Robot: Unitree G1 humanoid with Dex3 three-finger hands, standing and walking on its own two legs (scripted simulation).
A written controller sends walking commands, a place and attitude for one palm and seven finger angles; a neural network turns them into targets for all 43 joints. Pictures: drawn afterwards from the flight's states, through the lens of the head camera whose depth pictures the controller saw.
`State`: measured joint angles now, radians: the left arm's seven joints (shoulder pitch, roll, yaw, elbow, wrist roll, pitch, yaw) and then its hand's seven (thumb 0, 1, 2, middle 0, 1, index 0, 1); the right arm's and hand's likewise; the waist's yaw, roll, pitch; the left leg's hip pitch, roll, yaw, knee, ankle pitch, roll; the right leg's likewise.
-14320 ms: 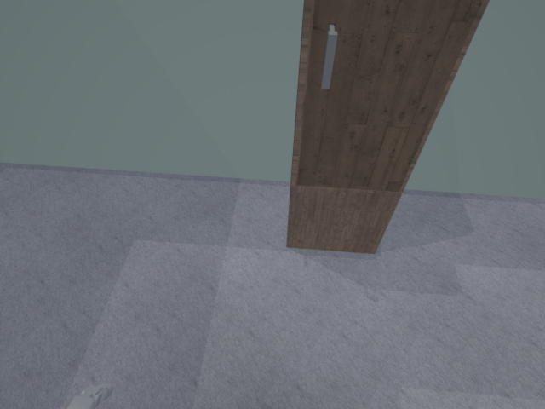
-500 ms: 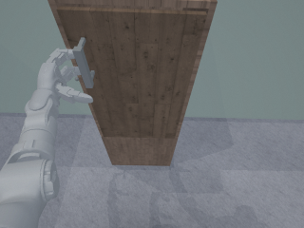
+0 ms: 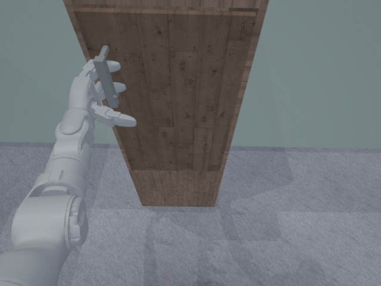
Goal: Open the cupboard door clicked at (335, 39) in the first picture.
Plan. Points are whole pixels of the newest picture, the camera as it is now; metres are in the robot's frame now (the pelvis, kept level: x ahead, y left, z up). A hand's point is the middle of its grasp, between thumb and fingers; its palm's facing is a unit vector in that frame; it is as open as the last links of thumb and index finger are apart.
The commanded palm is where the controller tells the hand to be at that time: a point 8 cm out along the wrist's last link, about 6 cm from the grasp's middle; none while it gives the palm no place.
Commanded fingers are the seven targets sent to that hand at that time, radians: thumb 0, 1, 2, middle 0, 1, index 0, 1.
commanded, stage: slide the fingers in behind the handle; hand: left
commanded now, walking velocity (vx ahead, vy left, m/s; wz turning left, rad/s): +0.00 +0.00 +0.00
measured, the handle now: (109, 78) +0.54 +0.17 +0.14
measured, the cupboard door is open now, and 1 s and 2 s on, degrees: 0 0 38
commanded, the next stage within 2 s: close the thumb around the handle in 0.24 s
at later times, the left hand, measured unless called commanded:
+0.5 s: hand (113, 96) +0.47 +0.15 +0.14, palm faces -0.03 -1.00 +0.00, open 13.4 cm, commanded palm +0.45 +0.20 +0.14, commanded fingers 0.00 0.00 0.52 -0.34 -1.25 -0.34 -1.25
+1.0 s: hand (117, 94) +0.49 +0.14 +0.14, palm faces -0.03 -1.00 -0.01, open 5.4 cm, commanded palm +0.46 +0.20 +0.14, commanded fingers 0.00 0.90 0.90 -0.40 -1.35 -0.40 -1.35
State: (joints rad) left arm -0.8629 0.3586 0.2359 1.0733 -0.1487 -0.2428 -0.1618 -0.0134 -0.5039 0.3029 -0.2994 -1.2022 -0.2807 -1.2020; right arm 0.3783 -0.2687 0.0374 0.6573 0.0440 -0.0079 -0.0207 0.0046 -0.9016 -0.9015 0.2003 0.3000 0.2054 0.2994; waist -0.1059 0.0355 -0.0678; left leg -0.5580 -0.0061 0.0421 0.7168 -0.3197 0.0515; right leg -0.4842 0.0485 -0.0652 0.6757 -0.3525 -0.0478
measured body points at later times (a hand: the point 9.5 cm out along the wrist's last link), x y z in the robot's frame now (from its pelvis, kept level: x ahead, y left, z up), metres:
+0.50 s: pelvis +0.00 +0.00 +0.00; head +0.05 +0.00 +0.45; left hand +0.47 +0.20 +0.14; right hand +0.04 -0.27 -0.12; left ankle +0.02 +0.08 -0.72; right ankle -0.01 -0.09 -0.72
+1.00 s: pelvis +0.01 +0.00 +0.00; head +0.06 +0.00 +0.45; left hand +0.48 +0.20 +0.14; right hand +0.04 -0.26 -0.12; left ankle +0.02 +0.08 -0.72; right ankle -0.01 -0.09 -0.72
